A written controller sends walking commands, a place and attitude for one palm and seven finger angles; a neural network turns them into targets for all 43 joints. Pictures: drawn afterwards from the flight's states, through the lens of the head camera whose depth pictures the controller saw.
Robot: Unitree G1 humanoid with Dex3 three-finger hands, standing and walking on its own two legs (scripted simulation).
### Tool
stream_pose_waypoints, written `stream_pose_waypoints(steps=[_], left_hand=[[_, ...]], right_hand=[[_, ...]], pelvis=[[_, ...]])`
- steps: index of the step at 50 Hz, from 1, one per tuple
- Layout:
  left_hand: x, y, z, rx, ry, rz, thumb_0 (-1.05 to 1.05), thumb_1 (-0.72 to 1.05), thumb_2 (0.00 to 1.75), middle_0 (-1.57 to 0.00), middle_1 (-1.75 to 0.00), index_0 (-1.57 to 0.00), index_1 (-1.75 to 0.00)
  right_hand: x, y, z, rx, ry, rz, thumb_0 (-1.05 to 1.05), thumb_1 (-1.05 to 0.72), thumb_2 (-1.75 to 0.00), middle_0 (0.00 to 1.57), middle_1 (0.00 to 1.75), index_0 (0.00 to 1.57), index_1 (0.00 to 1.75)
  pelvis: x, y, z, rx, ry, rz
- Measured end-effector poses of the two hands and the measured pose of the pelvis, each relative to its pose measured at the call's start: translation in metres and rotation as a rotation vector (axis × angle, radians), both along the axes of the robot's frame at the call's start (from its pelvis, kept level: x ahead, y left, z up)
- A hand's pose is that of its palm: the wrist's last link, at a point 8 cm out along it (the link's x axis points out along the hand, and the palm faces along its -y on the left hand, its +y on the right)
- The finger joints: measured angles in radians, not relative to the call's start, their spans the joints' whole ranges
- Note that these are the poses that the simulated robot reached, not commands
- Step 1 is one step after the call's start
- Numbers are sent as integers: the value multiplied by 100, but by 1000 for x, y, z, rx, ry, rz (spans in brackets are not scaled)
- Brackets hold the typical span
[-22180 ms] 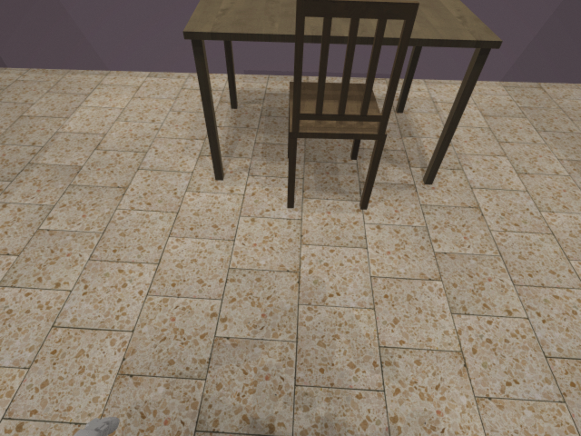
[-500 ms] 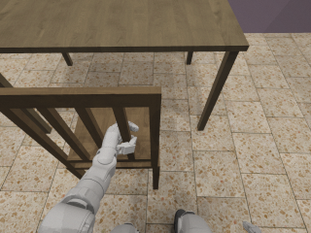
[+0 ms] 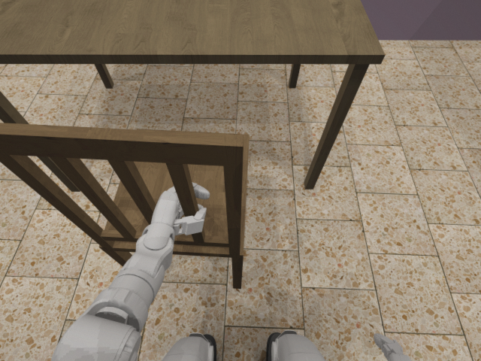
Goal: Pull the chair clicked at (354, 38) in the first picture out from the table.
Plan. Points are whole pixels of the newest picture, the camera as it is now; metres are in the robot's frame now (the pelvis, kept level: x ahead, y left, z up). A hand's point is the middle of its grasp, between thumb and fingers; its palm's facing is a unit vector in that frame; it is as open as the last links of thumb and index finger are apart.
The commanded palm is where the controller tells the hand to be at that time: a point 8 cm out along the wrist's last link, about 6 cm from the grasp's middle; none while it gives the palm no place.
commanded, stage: step backward, pulling the chair out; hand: left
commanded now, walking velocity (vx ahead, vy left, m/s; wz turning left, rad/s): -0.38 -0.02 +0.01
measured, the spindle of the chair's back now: (147, 205) +0.39 +0.19 -0.06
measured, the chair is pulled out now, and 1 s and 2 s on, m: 0.25 0.31 0.43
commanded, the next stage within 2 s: none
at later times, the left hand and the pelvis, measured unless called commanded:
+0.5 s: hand (194, 237) +0.32 +0.09 -0.06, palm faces -0.11 -0.98 -0.17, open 5.8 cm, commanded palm +0.32 +0.14 -0.05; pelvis -0.04 +0.00 -0.01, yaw -2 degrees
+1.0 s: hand (192, 249) +0.30 +0.09 -0.05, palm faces -0.11 -0.98 -0.17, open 5.8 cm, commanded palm +0.30 +0.14 -0.06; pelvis -0.06 +0.00 +0.00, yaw +2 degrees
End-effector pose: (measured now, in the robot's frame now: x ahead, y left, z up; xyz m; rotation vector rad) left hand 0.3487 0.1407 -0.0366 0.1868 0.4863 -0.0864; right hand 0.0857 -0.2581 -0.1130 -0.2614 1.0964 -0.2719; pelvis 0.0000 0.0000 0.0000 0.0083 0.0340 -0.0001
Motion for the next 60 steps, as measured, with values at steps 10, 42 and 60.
stream_pose_waypoints(steps=[10,42,60], left_hand=[[-23,1,0,6,1,33,10,61,81,-29,-117,-49,-145],[-58,2,1,3,0,18,10,62,79,-28,-125,-49,-145],[-75,7,1,-4,5,30,11,62,79,-28,-125,-49,-145]], right_hand=[[-19,4,-8,45,-24,-17,1,-91,-90,20,30,20,30],[-75,-12,-4,-56,51,41,1,-91,-90,20,30,20,30],[-82,20,-13,44,19,31,1,-91,-90,20,30,20,30]], pelvis=[[-21,-5,-1,-13,-13,-4],[-62,9,-2,17,30,57],[-88,8,-4,17,-2,20]])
